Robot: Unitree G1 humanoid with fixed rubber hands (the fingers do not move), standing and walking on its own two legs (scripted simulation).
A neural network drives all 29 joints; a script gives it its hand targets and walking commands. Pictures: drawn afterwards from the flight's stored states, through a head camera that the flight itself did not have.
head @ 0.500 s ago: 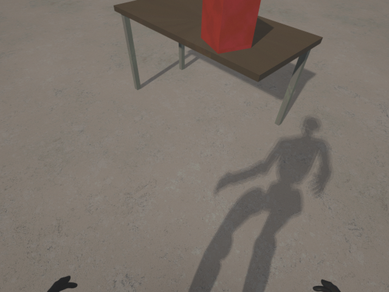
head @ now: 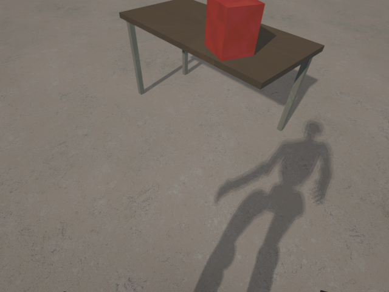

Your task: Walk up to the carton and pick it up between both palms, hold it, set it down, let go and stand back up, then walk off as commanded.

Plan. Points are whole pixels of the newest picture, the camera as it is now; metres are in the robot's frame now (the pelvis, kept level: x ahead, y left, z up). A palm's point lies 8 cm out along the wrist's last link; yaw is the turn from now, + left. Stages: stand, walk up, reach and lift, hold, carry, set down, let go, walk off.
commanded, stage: stand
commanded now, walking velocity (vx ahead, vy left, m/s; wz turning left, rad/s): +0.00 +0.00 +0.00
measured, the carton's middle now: (231, 26) +1.35 -0.17 +0.02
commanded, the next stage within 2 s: walk up in 1.02 s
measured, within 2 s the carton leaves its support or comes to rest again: neither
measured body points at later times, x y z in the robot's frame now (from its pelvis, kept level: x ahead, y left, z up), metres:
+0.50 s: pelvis -0.01 +0.00 +0.00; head +0.00 +0.00 +0.45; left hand +0.08 +0.31 -0.12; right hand +0.09 -0.31 -0.12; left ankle +0.00 +0.11 -0.74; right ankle +0.00 -0.14 -0.74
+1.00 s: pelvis +0.00 +0.00 +0.01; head +0.01 +0.00 +0.46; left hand +0.09 +0.32 -0.12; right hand +0.10 -0.32 -0.12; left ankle +0.00 +0.11 -0.74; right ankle +0.00 -0.14 -0.74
